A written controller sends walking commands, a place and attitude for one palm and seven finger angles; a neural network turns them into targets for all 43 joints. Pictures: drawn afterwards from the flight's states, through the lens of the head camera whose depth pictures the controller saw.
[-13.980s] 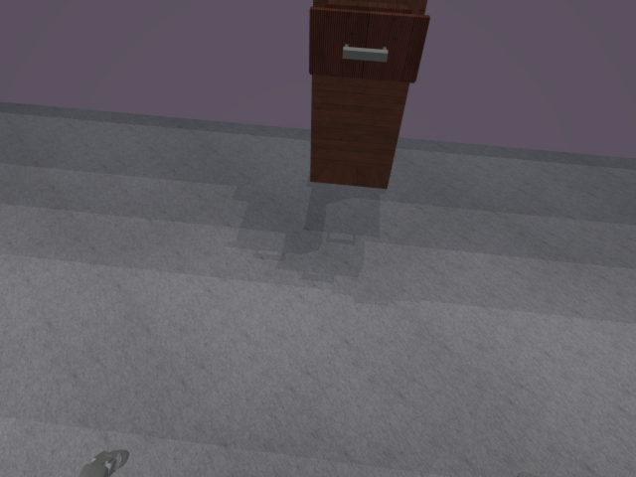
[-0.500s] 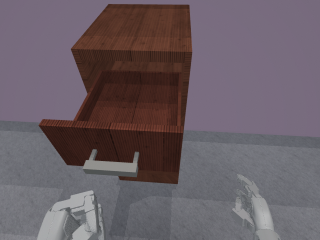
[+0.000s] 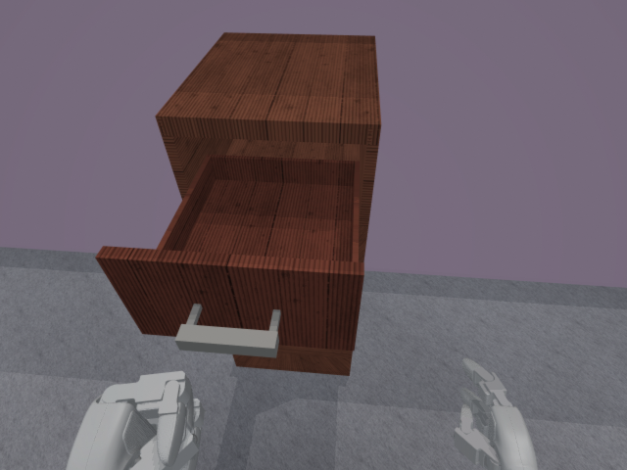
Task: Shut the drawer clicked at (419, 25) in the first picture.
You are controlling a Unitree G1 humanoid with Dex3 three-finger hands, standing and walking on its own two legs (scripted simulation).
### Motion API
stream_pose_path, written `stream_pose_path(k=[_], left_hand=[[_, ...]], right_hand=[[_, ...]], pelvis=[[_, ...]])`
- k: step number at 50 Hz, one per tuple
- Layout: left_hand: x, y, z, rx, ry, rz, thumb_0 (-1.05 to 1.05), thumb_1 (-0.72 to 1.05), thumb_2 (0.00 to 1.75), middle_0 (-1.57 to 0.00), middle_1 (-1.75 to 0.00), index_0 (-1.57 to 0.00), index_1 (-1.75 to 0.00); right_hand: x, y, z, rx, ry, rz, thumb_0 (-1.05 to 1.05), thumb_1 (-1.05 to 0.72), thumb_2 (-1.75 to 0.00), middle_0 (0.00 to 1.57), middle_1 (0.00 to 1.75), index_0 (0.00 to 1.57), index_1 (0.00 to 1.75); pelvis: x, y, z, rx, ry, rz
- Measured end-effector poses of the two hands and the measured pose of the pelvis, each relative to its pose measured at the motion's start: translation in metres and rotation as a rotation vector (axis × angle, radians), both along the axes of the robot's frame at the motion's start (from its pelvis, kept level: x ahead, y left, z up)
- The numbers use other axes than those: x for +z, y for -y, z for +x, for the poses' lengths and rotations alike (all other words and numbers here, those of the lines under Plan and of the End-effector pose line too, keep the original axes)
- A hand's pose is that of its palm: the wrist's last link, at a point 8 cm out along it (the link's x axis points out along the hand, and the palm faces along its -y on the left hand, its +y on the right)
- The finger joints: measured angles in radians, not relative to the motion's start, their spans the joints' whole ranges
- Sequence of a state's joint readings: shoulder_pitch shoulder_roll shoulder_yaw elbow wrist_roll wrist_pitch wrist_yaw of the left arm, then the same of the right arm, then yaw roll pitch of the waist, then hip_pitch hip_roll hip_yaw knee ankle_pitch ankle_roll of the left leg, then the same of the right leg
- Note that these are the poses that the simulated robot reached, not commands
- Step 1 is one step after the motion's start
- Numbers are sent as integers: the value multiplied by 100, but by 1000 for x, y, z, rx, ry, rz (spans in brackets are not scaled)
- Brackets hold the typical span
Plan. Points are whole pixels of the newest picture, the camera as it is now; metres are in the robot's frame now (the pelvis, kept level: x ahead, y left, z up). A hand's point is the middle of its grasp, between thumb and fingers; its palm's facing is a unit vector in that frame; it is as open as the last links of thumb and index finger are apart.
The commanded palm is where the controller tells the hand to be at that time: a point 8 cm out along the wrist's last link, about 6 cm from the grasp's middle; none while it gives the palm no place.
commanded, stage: raise the hand and make a fist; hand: left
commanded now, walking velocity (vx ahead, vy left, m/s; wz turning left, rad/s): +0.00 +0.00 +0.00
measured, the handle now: (232, 327) +0.29 +0.14 +0.04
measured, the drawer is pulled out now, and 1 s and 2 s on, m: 0.28 0.28 0.28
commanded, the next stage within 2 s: bring the fist close to the handle in 0.16 s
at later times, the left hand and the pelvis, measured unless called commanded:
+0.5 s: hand (207, 444) +0.13 +0.11 +0.12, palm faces +0.02 -1.00 +0.00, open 3.3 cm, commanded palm +0.08 +0.16 +0.12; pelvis -0.01 +0.00 -0.01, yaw +0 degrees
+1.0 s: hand (239, 421) +0.16 +0.10 +0.07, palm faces +0.03 -1.00 -0.01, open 3.3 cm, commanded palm +0.13 +0.15 +0.07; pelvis +0.00 -0.01 -0.02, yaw +0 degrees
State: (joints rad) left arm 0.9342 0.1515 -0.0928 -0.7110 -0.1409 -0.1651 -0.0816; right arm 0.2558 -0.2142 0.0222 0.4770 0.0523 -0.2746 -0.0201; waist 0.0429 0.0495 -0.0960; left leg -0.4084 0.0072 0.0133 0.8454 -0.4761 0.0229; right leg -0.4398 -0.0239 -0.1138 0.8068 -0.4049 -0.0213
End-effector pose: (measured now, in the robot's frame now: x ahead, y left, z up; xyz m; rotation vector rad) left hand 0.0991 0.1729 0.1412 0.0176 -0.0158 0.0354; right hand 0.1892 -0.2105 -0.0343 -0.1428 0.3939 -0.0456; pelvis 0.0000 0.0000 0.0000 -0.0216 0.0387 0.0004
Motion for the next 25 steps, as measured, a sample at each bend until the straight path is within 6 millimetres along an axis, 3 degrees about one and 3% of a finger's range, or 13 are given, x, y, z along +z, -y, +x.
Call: stream_pose_path(k=[16, 25], left_hand=[[1, 1, -5, 3, 0, 5, 2, 90, 90, -140, -160, -140, -160], [-24, 7, 6, -16, -43, -17, 2, 90, 90, -140, -160, -140, -160]], right_hand=[[-3, -9, -2, 17, 1, 21, 1, -90, -90, 20, 30, 20, 30], [-12, -6, -6, 31, -34, -5, 1, -90, -90, 21, 30, 20, 30]], pelvis=[[0, -2, -5, -3, 5, 0], [-5, -1, -9, 4, -24, 1]])
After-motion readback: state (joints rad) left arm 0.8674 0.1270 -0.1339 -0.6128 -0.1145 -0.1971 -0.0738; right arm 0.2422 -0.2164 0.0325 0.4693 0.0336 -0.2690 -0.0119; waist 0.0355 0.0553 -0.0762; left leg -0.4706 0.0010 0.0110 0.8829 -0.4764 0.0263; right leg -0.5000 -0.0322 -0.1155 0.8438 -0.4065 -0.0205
